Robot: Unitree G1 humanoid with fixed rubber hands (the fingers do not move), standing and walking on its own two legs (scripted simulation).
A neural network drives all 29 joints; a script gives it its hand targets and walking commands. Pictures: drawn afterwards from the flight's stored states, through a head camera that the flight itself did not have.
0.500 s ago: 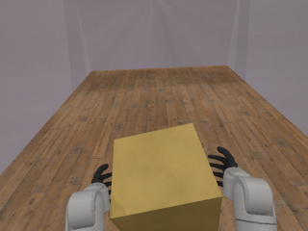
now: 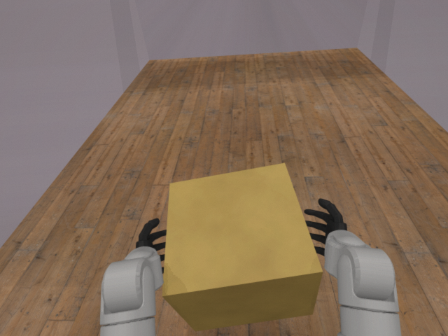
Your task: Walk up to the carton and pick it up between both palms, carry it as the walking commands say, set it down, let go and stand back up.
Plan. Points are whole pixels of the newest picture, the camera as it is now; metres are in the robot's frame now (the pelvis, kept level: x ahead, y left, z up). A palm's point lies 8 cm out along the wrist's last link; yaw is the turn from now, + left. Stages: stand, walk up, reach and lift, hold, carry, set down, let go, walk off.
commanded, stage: carry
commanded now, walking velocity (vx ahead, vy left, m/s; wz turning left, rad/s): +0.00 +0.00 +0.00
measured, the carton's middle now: (239, 247) +0.31 +0.00 +0.02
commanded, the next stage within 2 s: none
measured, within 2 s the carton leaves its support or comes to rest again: neither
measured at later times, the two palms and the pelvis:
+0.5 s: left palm (153, 275) +0.21 +0.13 +0.12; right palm (376, 293) +0.17 -0.17 +0.11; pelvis -0.08 +0.00 +0.02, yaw -3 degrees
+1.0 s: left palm out of the picture +0.09 +0.17 +0.08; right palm out of the picture +0.10 -0.13 +0.07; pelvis -0.17 +0.01 -0.01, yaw +2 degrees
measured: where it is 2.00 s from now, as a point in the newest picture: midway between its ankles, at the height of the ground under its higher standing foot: outside the picture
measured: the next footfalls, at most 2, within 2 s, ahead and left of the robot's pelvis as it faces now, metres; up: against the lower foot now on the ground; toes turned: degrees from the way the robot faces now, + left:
left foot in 0.04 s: +0.09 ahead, +0.09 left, +0.00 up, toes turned +1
right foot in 0.22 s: +0.05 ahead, -0.10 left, +0.00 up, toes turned -4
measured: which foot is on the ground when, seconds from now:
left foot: up 0.00-0.02, down 0.04-0.94, up 0.96-1.00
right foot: down 0.00-0.08, up 0.10-0.20, down 0.22-1.00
